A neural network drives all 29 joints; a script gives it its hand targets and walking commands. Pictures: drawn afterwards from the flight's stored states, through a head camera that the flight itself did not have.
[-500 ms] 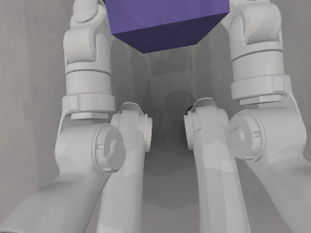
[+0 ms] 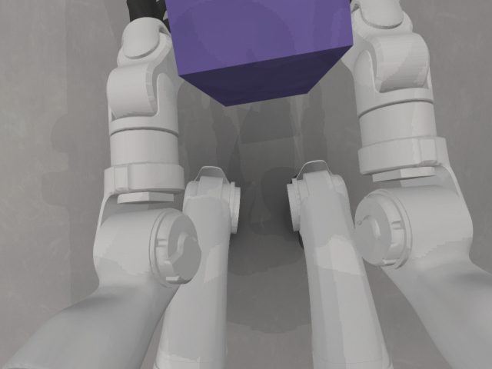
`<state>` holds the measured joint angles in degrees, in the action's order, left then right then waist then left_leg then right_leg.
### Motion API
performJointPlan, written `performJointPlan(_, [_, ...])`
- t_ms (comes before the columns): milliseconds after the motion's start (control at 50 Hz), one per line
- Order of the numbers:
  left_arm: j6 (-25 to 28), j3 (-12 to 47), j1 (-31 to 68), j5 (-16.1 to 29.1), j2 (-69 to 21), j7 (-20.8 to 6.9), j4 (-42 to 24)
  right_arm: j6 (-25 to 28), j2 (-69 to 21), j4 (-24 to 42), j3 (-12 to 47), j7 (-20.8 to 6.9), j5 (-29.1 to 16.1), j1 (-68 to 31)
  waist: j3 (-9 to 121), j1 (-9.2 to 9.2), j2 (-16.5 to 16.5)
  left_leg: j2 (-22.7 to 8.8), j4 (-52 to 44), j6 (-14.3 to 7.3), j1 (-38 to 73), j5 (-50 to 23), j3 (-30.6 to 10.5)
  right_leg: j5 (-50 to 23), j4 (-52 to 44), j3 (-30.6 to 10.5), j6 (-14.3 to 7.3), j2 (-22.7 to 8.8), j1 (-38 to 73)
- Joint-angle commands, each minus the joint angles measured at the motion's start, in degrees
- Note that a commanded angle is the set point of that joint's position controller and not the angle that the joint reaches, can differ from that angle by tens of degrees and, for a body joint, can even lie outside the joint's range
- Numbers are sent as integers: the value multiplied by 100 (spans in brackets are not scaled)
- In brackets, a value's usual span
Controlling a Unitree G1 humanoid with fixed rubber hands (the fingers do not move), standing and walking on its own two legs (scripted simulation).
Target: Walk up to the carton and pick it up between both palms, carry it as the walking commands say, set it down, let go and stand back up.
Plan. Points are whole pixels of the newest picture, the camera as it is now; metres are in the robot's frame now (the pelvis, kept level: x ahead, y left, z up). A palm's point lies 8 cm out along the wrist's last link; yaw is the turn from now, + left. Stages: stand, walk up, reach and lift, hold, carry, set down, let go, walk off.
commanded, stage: reach and lift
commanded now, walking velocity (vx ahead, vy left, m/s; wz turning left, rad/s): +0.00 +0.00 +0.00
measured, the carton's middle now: (257, 29) +0.53 +0.00 -0.14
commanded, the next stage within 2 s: none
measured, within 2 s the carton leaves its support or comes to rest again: neither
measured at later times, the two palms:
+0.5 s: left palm (126, 15) +0.51 +0.12 -0.01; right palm out of the picture +0.52 -0.12 -0.01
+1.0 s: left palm (83, 0) +0.49 +0.12 +0.06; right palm out of the picture +0.50 -0.12 +0.05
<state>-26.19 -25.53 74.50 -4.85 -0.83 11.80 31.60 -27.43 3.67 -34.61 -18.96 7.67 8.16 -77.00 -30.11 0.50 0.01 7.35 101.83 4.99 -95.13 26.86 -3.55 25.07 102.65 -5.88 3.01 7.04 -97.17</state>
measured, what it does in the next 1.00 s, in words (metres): rises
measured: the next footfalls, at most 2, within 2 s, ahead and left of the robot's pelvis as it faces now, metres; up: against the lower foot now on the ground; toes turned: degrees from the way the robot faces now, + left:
none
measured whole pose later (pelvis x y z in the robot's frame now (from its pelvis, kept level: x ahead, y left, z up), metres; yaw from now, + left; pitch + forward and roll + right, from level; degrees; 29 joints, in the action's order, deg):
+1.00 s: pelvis +0.01 +0.00 +0.11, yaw -1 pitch +10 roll +2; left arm -26.6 -21.6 62.4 -5.4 -3.1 11.2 29.9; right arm -26.1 0.3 -31.9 -16.4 8.7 7.1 -62.8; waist -30.0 1.9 0.6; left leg 5.6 81.3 3.9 -67.2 23.7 -5.1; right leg 21.9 81.6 -6.1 1.8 6.4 -69.0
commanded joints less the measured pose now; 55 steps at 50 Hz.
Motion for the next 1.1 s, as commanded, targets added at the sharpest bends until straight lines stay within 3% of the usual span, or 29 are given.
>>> performJointPlan(0, [130,3778,4856,1074,-6385,-1406,-629,309,-6318,742,3499,-1278,-1185,-4893,13527,229,249,352,-1251,-256,3527,-710,715,-770,-1206,698,-199,322,4812])
performJointPlan(400, [123,3954,4396,1072,-6484,-1483,-747,312,-6625,953,3839,-1238,-1291,-4459,13339,387,311,317,-1984,-255,4164,-646,600,-644,-2002,441,-184,313,5751])
performJointPlan(1080, [218,4442,3379,1108,-7020,-1565,-824,483,-6960,1217,4268,-1372,-1360,-3527,12747,321,174,189,-3511,-264,5892,-817,206,-686,-3583,161,-252,244,7017])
